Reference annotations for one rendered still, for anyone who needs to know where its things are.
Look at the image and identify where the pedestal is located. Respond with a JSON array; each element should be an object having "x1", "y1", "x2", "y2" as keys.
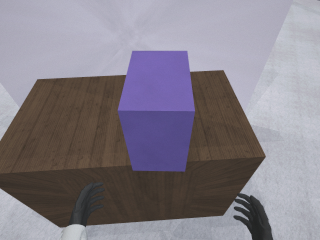
[{"x1": 0, "y1": 70, "x2": 266, "y2": 228}]

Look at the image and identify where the robot left hand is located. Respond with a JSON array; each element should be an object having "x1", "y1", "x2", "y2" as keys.
[{"x1": 68, "y1": 182, "x2": 105, "y2": 227}]

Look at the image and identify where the robot right hand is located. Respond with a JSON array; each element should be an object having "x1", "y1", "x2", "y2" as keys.
[{"x1": 233, "y1": 193, "x2": 273, "y2": 240}]

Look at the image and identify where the robot left forearm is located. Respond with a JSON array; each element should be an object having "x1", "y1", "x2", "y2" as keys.
[{"x1": 59, "y1": 224, "x2": 88, "y2": 240}]

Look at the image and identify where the carton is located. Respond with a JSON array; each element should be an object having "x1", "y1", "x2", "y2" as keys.
[{"x1": 117, "y1": 50, "x2": 195, "y2": 172}]

